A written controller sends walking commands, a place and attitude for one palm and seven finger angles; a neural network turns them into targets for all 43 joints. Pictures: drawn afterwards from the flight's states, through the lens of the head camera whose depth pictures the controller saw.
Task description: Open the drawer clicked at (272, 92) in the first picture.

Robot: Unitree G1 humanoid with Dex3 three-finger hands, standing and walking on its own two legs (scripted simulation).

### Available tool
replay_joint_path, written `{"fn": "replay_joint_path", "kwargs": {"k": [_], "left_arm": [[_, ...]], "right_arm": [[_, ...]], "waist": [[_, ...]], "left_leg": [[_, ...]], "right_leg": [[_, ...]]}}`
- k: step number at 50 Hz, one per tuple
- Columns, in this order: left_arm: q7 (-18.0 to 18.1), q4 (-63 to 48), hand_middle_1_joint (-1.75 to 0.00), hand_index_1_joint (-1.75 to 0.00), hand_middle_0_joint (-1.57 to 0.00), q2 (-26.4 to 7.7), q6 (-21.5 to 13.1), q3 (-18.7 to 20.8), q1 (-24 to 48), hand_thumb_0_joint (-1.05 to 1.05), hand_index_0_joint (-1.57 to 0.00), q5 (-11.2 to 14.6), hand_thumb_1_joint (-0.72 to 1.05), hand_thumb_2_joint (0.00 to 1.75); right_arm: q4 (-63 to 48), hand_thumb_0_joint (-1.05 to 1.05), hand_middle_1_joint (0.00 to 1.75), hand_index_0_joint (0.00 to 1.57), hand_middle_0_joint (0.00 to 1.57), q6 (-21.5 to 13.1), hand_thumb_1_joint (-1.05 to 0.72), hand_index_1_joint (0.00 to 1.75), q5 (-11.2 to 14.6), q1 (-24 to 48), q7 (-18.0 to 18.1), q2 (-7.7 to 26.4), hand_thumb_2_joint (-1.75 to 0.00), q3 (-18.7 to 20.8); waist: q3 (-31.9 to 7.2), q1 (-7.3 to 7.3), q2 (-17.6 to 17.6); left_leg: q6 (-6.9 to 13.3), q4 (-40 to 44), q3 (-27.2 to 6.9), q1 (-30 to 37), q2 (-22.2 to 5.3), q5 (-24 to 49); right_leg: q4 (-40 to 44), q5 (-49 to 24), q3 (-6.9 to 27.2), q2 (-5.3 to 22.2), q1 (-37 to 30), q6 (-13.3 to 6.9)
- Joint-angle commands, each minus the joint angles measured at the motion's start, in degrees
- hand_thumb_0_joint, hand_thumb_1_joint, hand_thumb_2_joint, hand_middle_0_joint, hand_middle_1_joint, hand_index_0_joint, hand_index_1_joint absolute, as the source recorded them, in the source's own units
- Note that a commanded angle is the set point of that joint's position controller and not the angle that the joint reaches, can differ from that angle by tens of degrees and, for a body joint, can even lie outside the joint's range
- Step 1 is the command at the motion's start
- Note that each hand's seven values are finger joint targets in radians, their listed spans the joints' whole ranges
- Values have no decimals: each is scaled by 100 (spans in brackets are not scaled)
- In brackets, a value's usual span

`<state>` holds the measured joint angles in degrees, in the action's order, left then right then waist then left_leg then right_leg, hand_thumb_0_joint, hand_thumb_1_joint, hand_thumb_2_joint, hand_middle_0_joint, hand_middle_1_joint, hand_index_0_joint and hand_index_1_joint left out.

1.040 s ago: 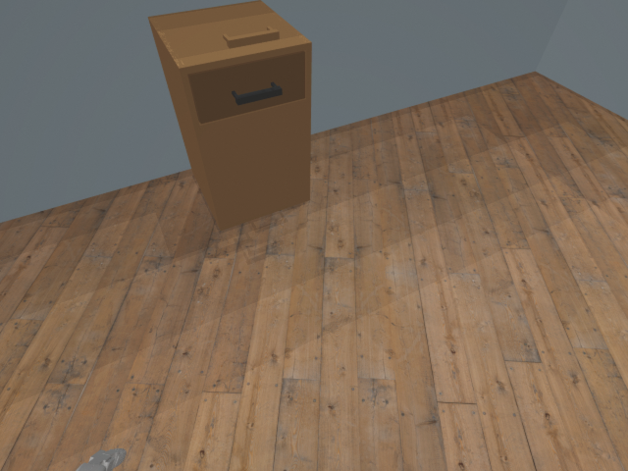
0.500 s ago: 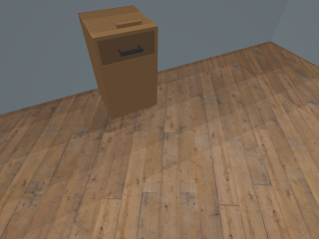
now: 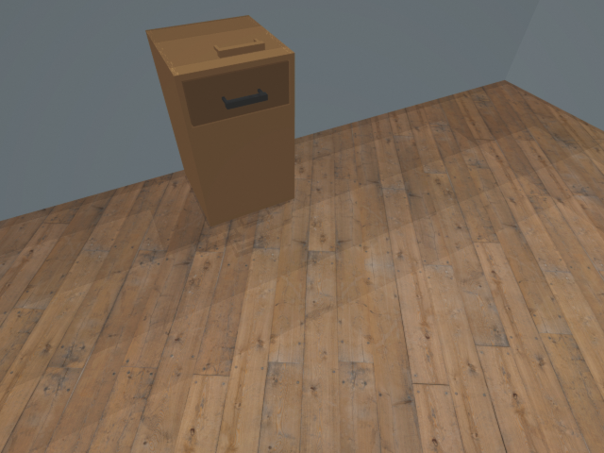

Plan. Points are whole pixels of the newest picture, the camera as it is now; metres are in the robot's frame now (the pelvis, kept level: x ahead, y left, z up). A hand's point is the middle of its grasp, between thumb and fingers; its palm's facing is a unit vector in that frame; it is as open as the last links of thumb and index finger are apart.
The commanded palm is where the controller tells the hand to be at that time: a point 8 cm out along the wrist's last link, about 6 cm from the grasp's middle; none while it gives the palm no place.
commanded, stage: stand and wait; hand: left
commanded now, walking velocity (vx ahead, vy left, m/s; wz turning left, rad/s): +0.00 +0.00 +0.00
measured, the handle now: (244, 97) +1.26 +0.28 -0.17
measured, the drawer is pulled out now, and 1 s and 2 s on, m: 0.00 0.00 0.00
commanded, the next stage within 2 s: look at it before walking up in 0.02 s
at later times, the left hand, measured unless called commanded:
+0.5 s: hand out of the picture +0.08 +0.25 -0.16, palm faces -0.03 -0.94 -0.33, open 7.4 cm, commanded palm none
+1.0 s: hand out of the picture +0.07 +0.20 -0.18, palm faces -0.11 -0.97 -0.24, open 7.4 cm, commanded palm none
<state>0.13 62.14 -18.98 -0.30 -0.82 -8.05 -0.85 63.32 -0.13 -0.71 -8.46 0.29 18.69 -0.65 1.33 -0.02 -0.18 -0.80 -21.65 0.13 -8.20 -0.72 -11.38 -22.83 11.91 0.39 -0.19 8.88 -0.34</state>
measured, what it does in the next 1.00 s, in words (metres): stands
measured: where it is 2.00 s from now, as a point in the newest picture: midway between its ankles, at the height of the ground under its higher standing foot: (345, 402)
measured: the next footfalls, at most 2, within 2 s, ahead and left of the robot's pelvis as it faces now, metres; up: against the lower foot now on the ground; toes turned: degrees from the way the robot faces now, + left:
left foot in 1.58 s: +0.44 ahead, +0.01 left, +0.00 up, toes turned -13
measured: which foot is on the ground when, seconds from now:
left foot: down 0.00-1.00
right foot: down 0.00-1.00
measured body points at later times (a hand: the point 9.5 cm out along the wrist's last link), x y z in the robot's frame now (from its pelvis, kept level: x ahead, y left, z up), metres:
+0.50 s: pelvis +0.01 +0.00 +0.00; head +0.01 +0.01 +0.45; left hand +0.08 +0.29 -0.13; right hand +0.08 -0.29 -0.13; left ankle +0.01 +0.13 -0.74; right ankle +0.01 -0.11 -0.74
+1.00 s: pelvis +0.05 -0.01 -0.01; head +0.04 -0.02 +0.44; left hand +0.08 +0.25 -0.16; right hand +0.04 -0.27 -0.16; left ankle +0.01 +0.13 -0.74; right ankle +0.02 -0.11 -0.73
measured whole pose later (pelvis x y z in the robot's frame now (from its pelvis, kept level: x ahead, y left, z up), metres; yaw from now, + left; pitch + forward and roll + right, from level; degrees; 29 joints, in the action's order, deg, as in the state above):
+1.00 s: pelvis +0.05 -0.01 -0.01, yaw -8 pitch -1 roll +1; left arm -2.0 60.7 -13.8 2.1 1.5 -17.9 -1.5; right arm 60.7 -1.0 -1.3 -14.9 0.4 13.7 1.2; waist 0.2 -1.0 -0.4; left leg -1.4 -27.6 7.5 -5.9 -3.3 -20.2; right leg -43.6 26.7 -0.7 0.2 17.9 -0.7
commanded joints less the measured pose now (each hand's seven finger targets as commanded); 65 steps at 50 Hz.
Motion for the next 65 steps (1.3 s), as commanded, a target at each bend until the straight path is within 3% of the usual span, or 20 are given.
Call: {"fn": "replay_joint_path", "kwargs": {"k": [1, 27, 35, 37, 40, 43, 45, 46, 47, 49, 51, 52, 53, 54, 55, 56, 58, 59, 61, 65], "left_arm": [[51, -391, -30, -30, -20, -1182, -106, 262, 241, 0, -20, 20, 90, 90], [65, -333, -30, -30, -20, -1170, -139, 264, 175, 0, -20, 23, 90, 90], [63, -330, -30, -30, -20, -1166, -131, 257, 177, 0, -20, 16, 90, 90], [73, -183, -30, -30, -20, -530, -18, 139, -174, 0, -20, 27, 90, 90], [-20, -284, -30, -30, -20, -563, 102, 219, -346, 0, -20, -21, 90, 90], [-111, -533, -30, -30, -20, -515, 122, 318, -422, 0, -20, -42, 90, 90], [-163, -732, -30, -30, -20, -258, 83, 361, -364, 0, -20, -35, 90, 90], [-188, -868, -30, -30, -20, -191, 68, 382, -179, 0, -20, -38, 90, 90], [-213, -958, -30, -30, -20, -149, 48, 414, -95, 0, -20, -43, 90, 90], [-256, -988, -30, -30, -20, 10, -16, 440, -225, 0, -20, -34, 90, 90], [-285, -779, -30, -30, -20, 182, -43, 473, -945, 0, -20, -37, 90, 90], [-266, -538, -30, -30, -20, 129, -72, 508, -1647, 0, -20, -54, 90, 90], [-184, -322, -30, -30, -20, -406, -145, 625, -2361, 0, -20, -90, 90, 90], [-86, -241, -30, -30, -20, -918, -217, 730, -2851, 0, -20, -44, 90, 90], [8, -292, -30, -30, -20, -863, -230, 717, -2853, 0, -20, 27, 90, 90], [20, -351, -30, -30, -20, -646, -266, 676, -2479, 0, -20, 22, 90, 90], [38, -509, -30, -30, -20, -310, -305, 586, -1884, 0, -20, -12, 90, 90], [33, -532, -30, -30, -20, -165, -342, 534, -1811, 0, -20, -26, 90, 90], [40, -500, -30, -30, -20, -76, -398, 524, -1827, 0, -20, -37, 90, 90], [53, -384, -30, -30, -20, 31, -459, 515, -2024, 0, -20, -27, 90, 90]], "right_arm": [[-345, 0, 30, 20, 20, -164, -90, 30, 8, 282, 50, 1143, -90, 250], [-321, 0, 30, 20, 20, -197, -90, 30, 23, 343, 72, 1177, -90, 246], [-328, 0, 30, 20, 20, -190, -90, 30, 25, 370, 68, 1168, -90, 237], [-178, 0, 30, 20, 20, -113, -90, 30, -22, 26, 60, 542, -90, 101], [-227, 0, 30, 20, 20, -34, -90, 30, -59, -197, 47, 596, -90, 186], [-390, 0, 30, 20, 20, -26, -90, 30, -60, -423, 54, 839, -90, 353], [-445, 0, 30, 20, 20, -101, -90, 30, -42, -656, 77, 1035, -90, 487], [-468, 0, 30, 20, 20, -162, -90, 30, -41, -764, 81, 1013, -90, 523], [-493, 0, 30, 20, 20, -209, -90, 30, -51, -827, 86, 942, -90, 540], [-532, 0, 30, 20, 20, -249, -90, 30, -72, -736, 83, 809, -90, 537], [-592, 0, 30, 20, 20, -253, -90, 30, -80, -458, 79, 686, -90, 525], [-621, 0, 30, 20, 20, -246, -90, 30, -66, -366, 68, 601, -90, 512], [-772, 0, 30, 20, 20, -242, -90, 30, 0, -258, 18, 261, -90, 444], [-1127, 0, 30, 20, 20, -289, -90, 30, 1, 76, -30, -82, -90, 350], [-1222, 0, 30, 20, 20, -317, -90, 30, -23, 276, -26, 136, -90, 389], [-1144, 0, 30, 20, 20, -334, -90, 30, -6, 343, -39, 113, -90, 430], [-1008, 0, 30, 20, 20, -313, -90, 30, -51, 187, -65, -27, -90, 447], [-954, 0, 30, 20, 20, -278, -90, 30, -73, 76, -80, -121, -90, 443], [-908, 0, 30, 20, 20, -205, -90, 30, -69, -136, -87, -250, -90, 455], [-1052, 0, 30, 20, 20, -166, -90, 30, -60, 32, -137, -374, -90, 472]], "waist": [[-92, -10, -50], [-349, -1, 24], [-214, -11, 29], [-298, 1, 16], [152, -4, 44], [532, 53, 407], [676, 153, 1028], [699, 228, 1104], [725, 231, 1006], [602, 100, 819], [368, -259, 685], [108, -573, 312], [-66, -875, -1163], [55, -959, -2413], [19, -911, -1497], [320, -741, -1082], [487, -362, -123], [494, -261, -68], [383, -93, -206], [305, -88, -373]], "left_leg": [[213, 433, -578, -60, -565, 239], [207, 425, -551, 234, -634, 938], [205, 493, -551, 174, -629, 816], [106, 325, -354, 273, -611, 339], [176, 249, -285, -25, -634, -1365], [434, 490, -716, -4, -1027, -2434], [895, 1037, -1453, 177, -1830, -2589], [1110, 1161, -1534, 398, -2083, -2065], [1183, 1086, -1436, 504, -2160, -1560], [1054, 753, -860, 344, -2092, -751], [689, -31, 8, -337, -1700, -404], [472, -1047, 382, -842, -1380, -594], [147, -2744, 998, -2002, -781, -1157], [-50, -4337, 936, -3345, -168, -2359], [42, -4769, 214, -3550, -383, -2020], [74, -4899, 70, -3523, -604, -1417], [-11, -4854, -10, -3236, -779, -889], [-69, -4682, 53, -3071, -771, -624], [-180, -4517, 142, -3028, -745, -358], [-264, -4146, 210, -3302, -683, 196]], "right_leg": [[581, 34, 682, 646, 183, -146], [485, -926, 595, 670, -104, -128], [552, -805, 596, 669, -80, -115], [464, -283, 611, 592, 16, -62], [346, 1332, 778, 409, 624, -170], [-398, 1804, 614, 57, 1457, -201], [-1829, 1430, -47, -179, 2019, -90], [-2349, 1672, -68, 25, 2393, -54], [-2508, 1755, -4, 211, 2552, -37], [-2209, 1722, -126, 365, 2125, -45], [-1393, 1032, -514, 212, 767, -52], [-789, 444, -650, 12, -230, -96], [134, 1133, 708, 768, -1153, -396], [1128, 1037, 3362, 2087, -1369, -966], [1191, 763, 3612, 2222, -1423, -1288], [1192, 766, 3238, 2029, -948, -1312], [1100, 552, 2670, 1838, -286, -1314], [1108, 45, 2211, 1640, -125, -1188], [1081, -657, 1697, 1438, -93, -1122], [1085, -1187, 1270, 1160, -403, -1035]]}}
